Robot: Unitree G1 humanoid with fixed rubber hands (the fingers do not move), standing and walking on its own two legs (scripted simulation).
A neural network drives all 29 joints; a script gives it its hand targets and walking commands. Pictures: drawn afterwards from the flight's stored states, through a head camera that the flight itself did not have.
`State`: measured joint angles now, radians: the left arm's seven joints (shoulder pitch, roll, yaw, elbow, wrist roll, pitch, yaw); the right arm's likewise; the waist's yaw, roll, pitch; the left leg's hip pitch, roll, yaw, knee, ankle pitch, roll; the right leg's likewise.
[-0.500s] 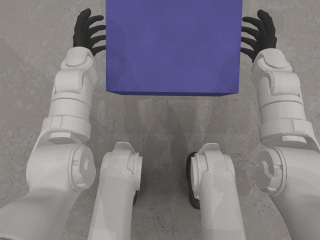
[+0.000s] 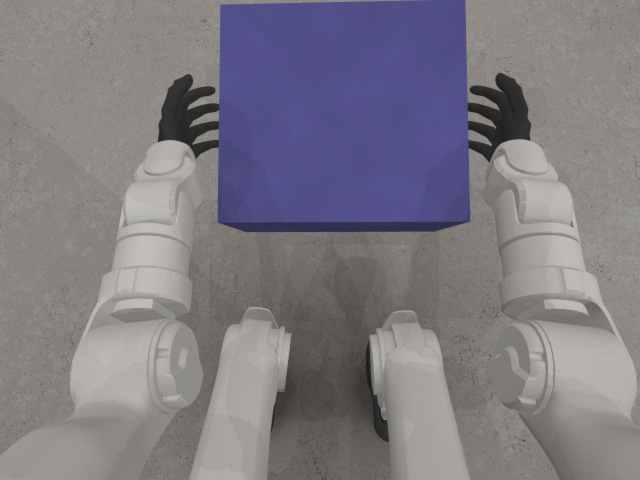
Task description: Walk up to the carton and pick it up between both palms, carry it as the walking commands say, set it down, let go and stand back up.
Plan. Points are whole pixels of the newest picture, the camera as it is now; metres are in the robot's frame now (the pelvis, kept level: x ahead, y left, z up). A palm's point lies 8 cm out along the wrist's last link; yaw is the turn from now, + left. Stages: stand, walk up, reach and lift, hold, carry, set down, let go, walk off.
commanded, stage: reach and lift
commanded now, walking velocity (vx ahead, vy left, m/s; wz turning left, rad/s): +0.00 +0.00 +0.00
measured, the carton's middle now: (340, 132) +0.55 -0.02 -0.15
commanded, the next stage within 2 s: none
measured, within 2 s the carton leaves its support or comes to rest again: neither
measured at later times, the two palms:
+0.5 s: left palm (149, 132) +0.48 +0.17 +0.01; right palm (543, 132) +0.48 -0.20 +0.01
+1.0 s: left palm (103, 111) +0.46 +0.17 +0.08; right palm (601, 110) +0.46 -0.20 +0.08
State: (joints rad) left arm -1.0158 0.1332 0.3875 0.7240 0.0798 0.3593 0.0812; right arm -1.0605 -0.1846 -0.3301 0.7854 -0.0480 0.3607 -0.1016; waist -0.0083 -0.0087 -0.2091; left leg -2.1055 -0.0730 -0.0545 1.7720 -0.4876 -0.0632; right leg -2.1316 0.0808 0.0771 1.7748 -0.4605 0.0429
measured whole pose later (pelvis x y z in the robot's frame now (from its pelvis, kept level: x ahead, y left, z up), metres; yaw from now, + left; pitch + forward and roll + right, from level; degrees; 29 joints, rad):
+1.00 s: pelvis +0.04 +0.00 +0.13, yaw -1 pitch +41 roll +1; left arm -0.73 0.04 0.37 0.70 0.11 0.35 0.10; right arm -0.77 -0.08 -0.35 0.74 -0.10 0.35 -0.10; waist 0.01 -0.01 -0.33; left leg -1.61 -0.07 -0.08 1.34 -0.45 -0.05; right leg -1.63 0.08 0.10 1.34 -0.42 0.03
